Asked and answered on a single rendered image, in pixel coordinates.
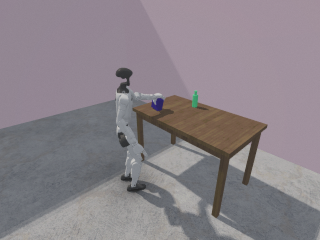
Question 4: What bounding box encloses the table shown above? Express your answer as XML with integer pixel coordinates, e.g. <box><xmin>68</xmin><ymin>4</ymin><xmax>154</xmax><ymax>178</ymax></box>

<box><xmin>132</xmin><ymin>95</ymin><xmax>268</xmax><ymax>218</ymax></box>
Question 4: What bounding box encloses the robot left forearm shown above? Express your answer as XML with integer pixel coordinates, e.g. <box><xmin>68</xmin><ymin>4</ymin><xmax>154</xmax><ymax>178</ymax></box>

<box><xmin>139</xmin><ymin>93</ymin><xmax>156</xmax><ymax>100</ymax></box>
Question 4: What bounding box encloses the robot left thigh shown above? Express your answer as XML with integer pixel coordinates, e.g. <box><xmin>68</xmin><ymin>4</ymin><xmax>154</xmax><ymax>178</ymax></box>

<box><xmin>127</xmin><ymin>126</ymin><xmax>136</xmax><ymax>159</ymax></box>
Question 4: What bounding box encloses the robot right hand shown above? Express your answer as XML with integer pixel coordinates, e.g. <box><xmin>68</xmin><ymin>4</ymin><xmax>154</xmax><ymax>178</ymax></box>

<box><xmin>133</xmin><ymin>143</ymin><xmax>148</xmax><ymax>161</ymax></box>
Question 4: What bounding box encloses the sponge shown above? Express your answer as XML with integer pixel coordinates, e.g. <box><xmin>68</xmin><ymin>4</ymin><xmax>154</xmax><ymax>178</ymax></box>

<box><xmin>151</xmin><ymin>98</ymin><xmax>164</xmax><ymax>111</ymax></box>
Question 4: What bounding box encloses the right robot upper arm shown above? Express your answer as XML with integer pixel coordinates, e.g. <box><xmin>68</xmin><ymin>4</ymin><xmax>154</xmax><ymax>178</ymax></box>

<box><xmin>116</xmin><ymin>94</ymin><xmax>129</xmax><ymax>126</ymax></box>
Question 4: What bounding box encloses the right robot shin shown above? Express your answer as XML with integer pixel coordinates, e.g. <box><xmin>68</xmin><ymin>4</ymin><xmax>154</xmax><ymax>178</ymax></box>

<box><xmin>130</xmin><ymin>162</ymin><xmax>142</xmax><ymax>187</ymax></box>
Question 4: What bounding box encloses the robot left hand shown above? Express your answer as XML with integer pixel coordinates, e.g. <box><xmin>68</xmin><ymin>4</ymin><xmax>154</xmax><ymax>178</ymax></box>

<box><xmin>153</xmin><ymin>93</ymin><xmax>165</xmax><ymax>105</ymax></box>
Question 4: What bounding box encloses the left robot upper arm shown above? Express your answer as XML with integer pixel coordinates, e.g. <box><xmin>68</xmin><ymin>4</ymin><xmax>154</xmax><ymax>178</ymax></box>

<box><xmin>126</xmin><ymin>86</ymin><xmax>141</xmax><ymax>101</ymax></box>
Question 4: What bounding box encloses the robot right forearm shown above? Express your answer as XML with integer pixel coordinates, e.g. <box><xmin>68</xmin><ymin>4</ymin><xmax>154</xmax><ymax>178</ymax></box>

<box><xmin>118</xmin><ymin>120</ymin><xmax>138</xmax><ymax>146</ymax></box>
